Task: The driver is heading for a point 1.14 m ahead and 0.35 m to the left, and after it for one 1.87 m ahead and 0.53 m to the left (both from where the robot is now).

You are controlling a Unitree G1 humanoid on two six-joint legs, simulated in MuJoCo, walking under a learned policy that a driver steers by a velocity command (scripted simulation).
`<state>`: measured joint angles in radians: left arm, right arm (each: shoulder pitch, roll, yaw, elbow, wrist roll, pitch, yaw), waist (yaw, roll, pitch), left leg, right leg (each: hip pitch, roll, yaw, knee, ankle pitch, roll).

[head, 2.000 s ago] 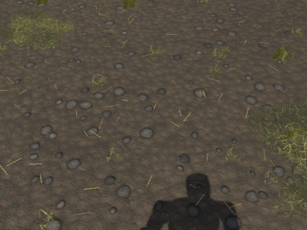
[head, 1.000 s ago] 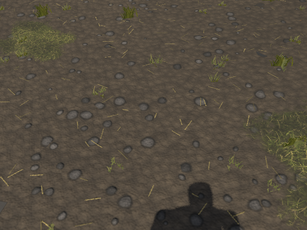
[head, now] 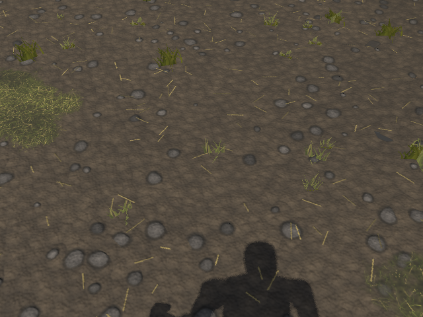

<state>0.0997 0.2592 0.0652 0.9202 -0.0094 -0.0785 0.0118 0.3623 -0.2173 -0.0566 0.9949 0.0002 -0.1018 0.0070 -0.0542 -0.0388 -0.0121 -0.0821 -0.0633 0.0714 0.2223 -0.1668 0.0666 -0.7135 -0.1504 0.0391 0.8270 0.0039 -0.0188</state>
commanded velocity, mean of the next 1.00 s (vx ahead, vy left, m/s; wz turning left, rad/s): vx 0.50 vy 0.00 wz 0.32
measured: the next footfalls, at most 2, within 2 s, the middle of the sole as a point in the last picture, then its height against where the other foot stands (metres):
right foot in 0.22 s outside the picture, level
left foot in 0.80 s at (174, 293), level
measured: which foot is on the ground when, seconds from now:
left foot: down 0.00-0.24, up 0.26-0.78, down 0.80-1.00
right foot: up 0.00-0.20, down 0.22-0.78, up 0.80-1.00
